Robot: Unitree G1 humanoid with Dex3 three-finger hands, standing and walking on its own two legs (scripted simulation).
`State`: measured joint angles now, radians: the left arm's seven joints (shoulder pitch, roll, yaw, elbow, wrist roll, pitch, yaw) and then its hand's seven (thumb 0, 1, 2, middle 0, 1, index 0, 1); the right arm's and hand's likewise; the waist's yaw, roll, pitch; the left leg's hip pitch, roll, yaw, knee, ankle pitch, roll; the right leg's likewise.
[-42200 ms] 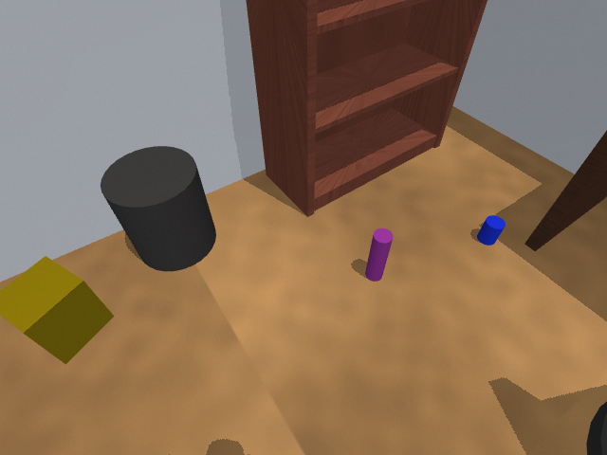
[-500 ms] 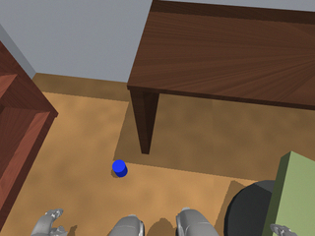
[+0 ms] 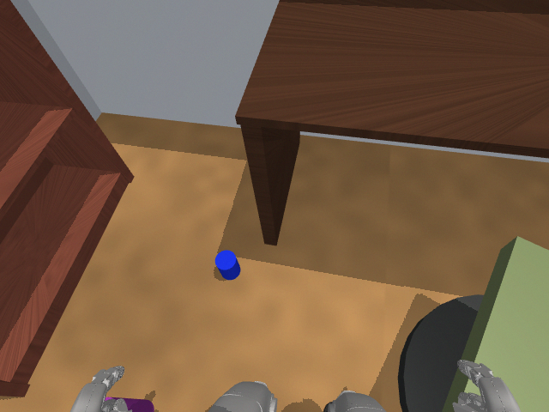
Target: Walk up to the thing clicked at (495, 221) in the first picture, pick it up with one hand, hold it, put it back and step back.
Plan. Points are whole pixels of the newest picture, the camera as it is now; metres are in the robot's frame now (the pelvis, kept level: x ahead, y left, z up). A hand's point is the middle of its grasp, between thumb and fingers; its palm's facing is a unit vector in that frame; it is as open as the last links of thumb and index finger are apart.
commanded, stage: step back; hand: left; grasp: from above
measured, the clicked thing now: (228, 265) +0.57 +0.28 -0.71
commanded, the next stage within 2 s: none
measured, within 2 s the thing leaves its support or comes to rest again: neither
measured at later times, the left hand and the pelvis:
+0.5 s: hand out of the picture -0.05 +0.24 -0.14, palm faces +0.00 -0.91 -0.41, open 7.4 cm; pelvis -0.13 -0.02 -0.01, yaw -3 degrees
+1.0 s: hand out of the picture -0.18 +0.29 -0.14, palm faces +0.00 -0.92 -0.40, open 7.4 cm; pelvis -0.27 +0.02 +0.01, yaw +1 degrees
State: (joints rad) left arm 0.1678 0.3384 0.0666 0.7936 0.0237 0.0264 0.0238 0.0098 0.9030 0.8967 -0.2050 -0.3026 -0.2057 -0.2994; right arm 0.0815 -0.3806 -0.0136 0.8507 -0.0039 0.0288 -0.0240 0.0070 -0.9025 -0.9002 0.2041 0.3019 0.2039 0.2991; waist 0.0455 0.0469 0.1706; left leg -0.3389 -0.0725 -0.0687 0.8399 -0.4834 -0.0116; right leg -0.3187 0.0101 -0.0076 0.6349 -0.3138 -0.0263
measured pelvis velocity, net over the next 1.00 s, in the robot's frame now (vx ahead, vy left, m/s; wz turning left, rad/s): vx -0.27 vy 0.02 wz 0.02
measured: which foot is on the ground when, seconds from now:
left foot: up 0.00-0.02, down 0.04-0.48, up 0.50-0.78, down 0.80-1.00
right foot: down 0.00-0.08, up 0.10-0.42, down 0.44-0.82, up 0.84-1.00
